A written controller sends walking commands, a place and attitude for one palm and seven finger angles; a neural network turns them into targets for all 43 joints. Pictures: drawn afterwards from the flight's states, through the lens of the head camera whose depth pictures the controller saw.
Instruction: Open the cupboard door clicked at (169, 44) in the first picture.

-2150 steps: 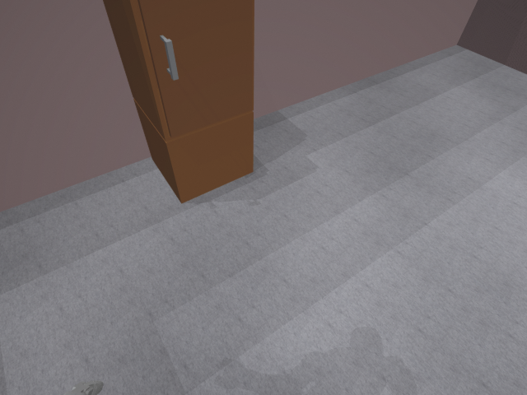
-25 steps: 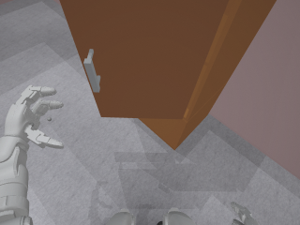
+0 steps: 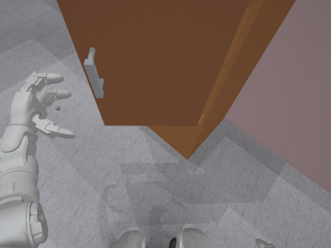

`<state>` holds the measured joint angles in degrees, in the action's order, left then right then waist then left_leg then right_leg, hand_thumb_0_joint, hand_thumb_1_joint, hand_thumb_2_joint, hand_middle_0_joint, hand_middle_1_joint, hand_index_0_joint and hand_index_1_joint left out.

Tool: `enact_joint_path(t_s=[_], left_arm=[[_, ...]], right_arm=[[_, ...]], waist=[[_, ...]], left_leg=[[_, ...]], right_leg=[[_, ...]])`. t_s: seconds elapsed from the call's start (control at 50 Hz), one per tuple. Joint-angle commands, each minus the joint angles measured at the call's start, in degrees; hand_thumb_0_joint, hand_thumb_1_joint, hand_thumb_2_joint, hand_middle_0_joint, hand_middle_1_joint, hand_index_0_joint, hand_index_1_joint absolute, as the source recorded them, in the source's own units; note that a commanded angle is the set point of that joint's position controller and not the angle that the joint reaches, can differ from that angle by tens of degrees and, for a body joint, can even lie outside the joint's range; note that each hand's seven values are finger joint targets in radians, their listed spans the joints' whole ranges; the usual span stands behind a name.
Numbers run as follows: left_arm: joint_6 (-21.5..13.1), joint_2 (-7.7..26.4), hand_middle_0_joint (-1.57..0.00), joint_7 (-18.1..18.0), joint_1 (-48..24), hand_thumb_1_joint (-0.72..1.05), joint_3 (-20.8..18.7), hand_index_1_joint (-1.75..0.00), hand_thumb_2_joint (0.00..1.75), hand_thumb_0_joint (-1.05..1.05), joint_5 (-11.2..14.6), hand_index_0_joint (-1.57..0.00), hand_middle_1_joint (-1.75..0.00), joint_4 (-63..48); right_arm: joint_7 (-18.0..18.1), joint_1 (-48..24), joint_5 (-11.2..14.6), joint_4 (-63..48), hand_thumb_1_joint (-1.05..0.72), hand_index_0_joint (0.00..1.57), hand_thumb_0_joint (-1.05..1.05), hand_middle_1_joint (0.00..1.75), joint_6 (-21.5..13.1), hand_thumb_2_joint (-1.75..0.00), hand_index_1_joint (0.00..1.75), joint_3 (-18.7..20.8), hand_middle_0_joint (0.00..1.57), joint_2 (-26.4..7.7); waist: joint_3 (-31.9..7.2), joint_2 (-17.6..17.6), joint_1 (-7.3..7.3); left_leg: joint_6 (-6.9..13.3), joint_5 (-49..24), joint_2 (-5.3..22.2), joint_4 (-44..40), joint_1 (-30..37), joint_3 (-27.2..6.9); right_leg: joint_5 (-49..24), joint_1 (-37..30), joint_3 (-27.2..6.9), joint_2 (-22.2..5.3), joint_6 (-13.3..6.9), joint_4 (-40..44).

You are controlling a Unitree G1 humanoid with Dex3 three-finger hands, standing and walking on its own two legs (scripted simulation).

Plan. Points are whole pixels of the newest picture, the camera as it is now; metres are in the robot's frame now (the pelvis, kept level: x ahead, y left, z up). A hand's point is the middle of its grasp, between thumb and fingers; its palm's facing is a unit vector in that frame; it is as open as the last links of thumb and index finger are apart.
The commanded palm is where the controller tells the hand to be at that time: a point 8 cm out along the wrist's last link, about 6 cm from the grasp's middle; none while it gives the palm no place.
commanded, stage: move the hooked fingers beside the handle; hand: left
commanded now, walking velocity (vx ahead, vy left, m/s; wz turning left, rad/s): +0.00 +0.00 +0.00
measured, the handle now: (96, 74) +0.54 +0.19 +0.05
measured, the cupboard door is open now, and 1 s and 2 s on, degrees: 44 43 42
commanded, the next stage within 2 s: slide the fingers in behind the handle in 1.34 s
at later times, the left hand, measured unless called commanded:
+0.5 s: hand (72, 85) +0.49 +0.24 +0.06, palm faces +0.02 -1.00 -0.01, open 14.0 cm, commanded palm +0.47 +0.28 +0.05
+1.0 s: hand (75, 84) +0.50 +0.24 +0.05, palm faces +0.03 -1.00 -0.02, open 14.0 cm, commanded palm +0.48 +0.28 +0.05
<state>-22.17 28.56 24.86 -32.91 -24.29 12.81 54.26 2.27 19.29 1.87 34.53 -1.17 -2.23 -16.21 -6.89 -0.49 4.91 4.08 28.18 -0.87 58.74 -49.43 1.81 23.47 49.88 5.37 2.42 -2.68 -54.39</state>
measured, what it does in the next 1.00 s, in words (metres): stands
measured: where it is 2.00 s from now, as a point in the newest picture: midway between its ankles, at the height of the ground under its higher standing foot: outside the picture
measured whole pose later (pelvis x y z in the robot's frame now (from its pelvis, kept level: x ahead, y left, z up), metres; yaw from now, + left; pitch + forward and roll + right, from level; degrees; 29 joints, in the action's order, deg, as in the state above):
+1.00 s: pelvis +0.01 +0.00 -0.01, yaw -1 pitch +23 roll -4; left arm -23.6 34.6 19.8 -47.8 -25.9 6.8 66.8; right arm 0.7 21.9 0.1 34.0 5.4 -3.1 -16.3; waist -6.2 -0.8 9.8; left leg 4.1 29.6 0.3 61.6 -55.5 1.4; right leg 23.8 55.4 5.8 3.6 -2.7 -55.6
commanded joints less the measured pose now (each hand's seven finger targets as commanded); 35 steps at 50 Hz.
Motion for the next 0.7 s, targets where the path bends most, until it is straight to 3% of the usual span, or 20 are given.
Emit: enact_joint_path(t_s=[0.0, 0.02, 0.04, 0.06, 0.12, 0.14, 0.2, 0.22, 0.24, 0.3, 0.34, 0.38, 0.4, 0.5, 0.54, 0.56, 0.58, 0.6, 0.64, 0.68], left_arm=[[-4.43, 16.86, -0.30, -0.95, -23.53, -0.50, -3.08, -1.20, 0.30, 0.00, 0.41, -0.30, -1.20, -10.61], [-4.58, 16.23, -0.30, -1.08, -23.91, -0.50, -2.62, -1.20, 0.30, 0.00, 0.34, -0.30, -1.20, -9.75], [-4.86, 17.84, -0.30, -1.37, -24.43, -0.50, -3.92, -1.20, 0.30, 0.00, 0.04, -0.30, -1.20, -9.08], [-4.83, 16.54, -0.30, -1.46, -24.97, -0.50, -2.68, -1.20, 0.30, 0.00, -0.15, -0.30, -1.20, -7.61], [-5.18, 16.79, -0.30, -1.77, -30.02, -0.50, -1.62, -1.20, 0.30, 0.00, -1.01, -0.30, -1.20, -4.90], [-5.20, 16.61, -0.30, -1.97, -29.74, -0.50, -1.59, -1.20, 0.30, 0.00, -1.17, -0.30, -1.20, -4.51], [-5.85, 17.50, -0.30, -2.45, -32.06, -0.50, -1.75, -1.20, 0.30, 0.00, -1.53, -0.30, -1.20, -4.88], [-5.66, 15.85, -0.30, -2.53, -32.49, -0.50, -0.62, -1.20, 0.30, 0.00, -1.50, -0.30, -1.20, -3.79], [-5.57, 17.63, -0.30, -2.94, -32.96, -0.50, -2.02, -1.20, 0.30, 0.00, -1.66, -0.30, -1.20, -2.75], [-5.16, 16.83, -0.30, -3.66, -35.09, -0.50, -0.80, -1.20, 0.30, 0.00, -2.52, -0.30, -1.20, -0.82], [-4.95, 18.93, -0.30, -4.40, -35.92, -0.50, -2.21, -1.20, 0.30, 0.00, -2.88, -0.30, -1.20, 0.49], [-5.03, 20.14, -0.30, -4.79, -37.51, -0.50, -2.75, -1.20, 0.30, 0.00, -3.48, -0.30, -1.20, 1.15], [-5.21, 22.30, -0.30, -4.95, -38.82, -0.50, -3.84, -1.20, 0.30, 0.00, -3.97, -0.30, -1.20, 0.65], [-5.60, 21.27, -0.30, -5.06, -42.09, -0.50, -2.43, -1.20, 0.30, 0.00, -4.66, -0.30, -1.20, 1.74], [-4.93, 21.06, -0.30, -5.44, -41.12, -0.50, -2.43, -1.20, 0.30, 0.00, -4.93, -0.30, -1.20, 3.85], [-4.84, 19.86, -0.30, -5.36, -40.40, -0.50, -1.79, -1.20, 0.30, 0.00, -4.75, -0.30, -1.20, 3.04], [-5.04, 21.04, -0.30, -5.32, -38.04, -0.50, -3.30, -1.20, 0.30, 0.00, -4.45, -0.30, -1.20, 2.13], [-4.99, 19.97, -0.30, -5.08, -37.84, -0.50, -2.24, -1.20, 0.30, 0.00, -4.59, -0.30, -1.20, 1.17], [-4.29, 20.23, -0.30, -4.92, -36.39, -0.50, -2.58, -1.20, 0.30, 0.00, -4.70, -0.30, -1.20, 3.32], [-4.27, 21.21, -0.30, -4.83, -37.00, -0.50, -2.86, -1.20, 0.30, 0.00, -4.51, -0.30, -1.20, 2.30]], right_arm=[[0.93, 6.87, -0.24, -4.11, -0.90, 0.20, 0.00, 0.30, -0.54, -0.90, 0.30, 3.78, 0.20, -9.92], [0.86, 7.00, -0.29, -3.96, -0.90, 0.20, 0.00, 0.30, -0.35, -0.90, 0.30, 3.87, 0.20, -9.87], [0.84, 7.23, -0.43, -3.68, -0.90, 0.20, 0.00, 0.30, -0.10, -0.90, 0.30, 3.86, 0.20, -10.06], [0.71, 7.15, -0.37, -3.67, -0.90, 0.20, 0.00, 0.30, 0.22, -0.90, 0.30, 3.66, 0.20, -9.89], [0.78, 7.70, -0.49, -3.08, -0.90, 0.20, 0.00, 0.30, 1.01, -0.90, 0.30, 3.45, 0.20, -10.18], [0.69, 7.76, -0.54, -3.10, -0.90, 0.20, 0.00, 0.30, 1.15, -0.90, 0.30, 3.53, 0.20, -10.29], [0.52, 8.86, -0.92, -2.86, -0.90, 0.20, 0.00, 0.30, 1.79, -0.90, 0.30, 3.54, 0.20, -10.67], [0.43, 8.98, -0.88, -2.61, -0.90, 0.20, 0.00, 0.30, 2.01, -0.90, 0.30, 3.59, 0.20, -10.47], [0.42, 9.34, -1.03, -2.16, -0.90, 0.20, 0.00, 0.30, 2.31, -0.90, 0.30, 3.60, 0.20, -10.76], [0.20, 10.00, -1.17, -2.10, -0.90, 0.20, 0.00, 0.30, 3.00, -0.90, 0.30, 3.25, 0.20, -10.67], [0.18, 10.39, -1.30, -2.23, -0.90, 0.20, 0.00, 0.30, 3.42, -0.90, 0.30, 3.19, 0.20, -10.97], [0.25, 11.00, -1.49, -2.46, -0.90, 0.20, 0.00, 0.30, 3.69, -0.90, 0.30, 2.99, 0.20, -10.98], [0.21, 11.42, -1.69, -2.24, -0.90, 0.20, 0.00, 0.30, 3.88, -0.90, 0.30, 2.95, 0.20, -11.22], [-0.12, 12.63, -2.02, -1.92, -0.90, 0.20, 0.00, 0.30, 4.68, -0.90, 0.30, 2.83, 0.20, -11.21], [-0.22, 13.20, -2.11, -1.81, -0.90, 0.20, 0.00, 0.30, 5.04, -0.90, 0.30, 2.86, 0.20, -11.35], [-0.39, 13.34, -2.19, -2.11, -0.90, 0.20, 0.00, 0.30, 5.13, -0.90, 0.30, 2.86, 0.20, -11.23], [-0.49, 13.73, -2.30, -2.65, -0.90, 0.20, 0.00, 0.30, 5.21, -0.90, 0.30, 3.13, 0.20, -11.41], [-0.71, 13.86, -2.22, -2.62, -0.90, 0.20, 0.00, 0.30, 5.55, -0.90, 0.30, 3.07, 0.20, -11.15], [-0.88, 13.81, -2.11, -2.45, -0.90, 0.20, 0.00, 0.30, 6.05, -0.90, 0.30, 3.07, 0.20, -11.08], [-0.62, 13.80, -1.98, -2.82, -0.90, 0.20, 0.00, 0.30, 6.21, -0.90, 0.30, 3.00, 0.20, -11.17]], waist=[[-24.41, -6.86, 0.13], [-24.77, -6.75, 0.47], [-24.47, -7.36, 0.12], [-23.19, -6.59, 0.72], [-21.57, -6.74, 1.91], [-22.63, -8.64, 1.70], [-25.78, -9.31, 1.82], [-25.22, -9.16, 2.59], [-24.64, -8.22, 2.47], [-24.34, -8.75, 3.26], [-24.08, -7.04, 3.55], [-24.09, -7.71, 3.82], [-25.90, -7.63, 3.74], [-27.02, -11.26, 4.79], [-26.11, -9.86, 5.08], [-26.95, -10.56, 4.84], [-28.73, -10.37, 3.78], [-30.16, -10.55, 4.03], [-26.85, -8.36, 4.15], [-25.96, -6.04, 4.61]], left_leg=[[-3.60, -26.57, 2.12, -7.06, 15.51, -6.05], [-3.68, -26.36, 2.17, -6.79, 15.94, -6.15], [-3.98, -26.77, 2.23, -6.74, 15.75, -6.35], [-3.67, -25.48, 2.11, -6.69, 14.79, -6.20], [-3.84, -23.60, 2.40, -6.70, 14.30, -6.99], [-3.83, -23.39, 2.37, -6.57, 15.30, -6.88], [-4.73, -27.83, 2.73, -6.17, 18.50, -8.02], [-4.68, -27.76, 2.82, -5.86, 18.63, -7.93], [-4.68, -26.87, 2.91, -5.86, 17.57, -8.04], [-4.50, -26.98, 2.81, -5.53, 16.97, -7.99], [-3.71, -24.11, 2.56, -5.28, 14.06, -7.41], [-3.67, -24.83, 2.46, -4.92, 13.35, -7.51], [-3.65, -25.25, 2.56, -4.64, 13.36, -7.44], [-4.27, -27.66, 3.01, -3.93, 16.14, -8.10], [-4.02, -26.97, 3.05, -3.89, 15.14, -8.20], [-4.11, -28.32, 3.03, -4.06, 15.84, -8.14], [-4.24, -31.38, 3.09, -3.75, 17.13, -8.16], [-4.18, -32.80, 3.18, -3.62, 17.95, -7.80], [-3.54, -29.29, 3.02, -3.85, 14.50, -7.17], [-2.69, -26.69, 2.74, -4.03, 11.79, -6.80]], right_leg=[[-15.68, -11.24, -4.32, -0.16, 0.70, 3.71], [-15.33, -10.59, -4.29, -0.14, 0.81, 3.77], [-15.11, -10.29, -4.12, -0.17, 0.68, 3.56], [-14.66, -9.98, -4.19, -0.10, 0.76, 3.77], [-12.47, -7.23, -3.80, 0.02, 0.72, 3.49], [-11.96, -6.54, -3.95, 0.01, 0.65, 3.56], [-12.62, -5.44, -3.40, 0.26, 0.57, 2.89], [-12.66, -4.47, -3.35, 0.27, 0.72, 3.06], [-12.31, -4.56, -3.24, 0.27, 0.73, 3.04], [-12.36, -3.74, -3.26, 0.43, 0.76, 2.79], [-12.30, -5.12, -3.75, 0.38, 0.95, 3.05], [-12.87, -4.94, -3.61, 0.51, 0.73, 2.46], [-13.51, -5.92, -3.88, 0.54, 0.89, 2.29], [-13.33, -2.91, -3.53, 0.78, 0.82, 2.04], [-13.09, -2.72, -3.40, 0.76, 0.93, 2.19], [-13.86, -3.13, -3.29, 0.74, 0.90, 2.19], [-15.42, -4.17, -3.23, 0.88, 0.69, 1.83], [-16.73, -4.83, -3.41, 0.97, 0.96, 1.97], [-16.32, -5.87, -3.60, 1.04, 1.00, 2.56], [-16.78, -7.83, -4.04, 1.03, 1.02, 2.70]])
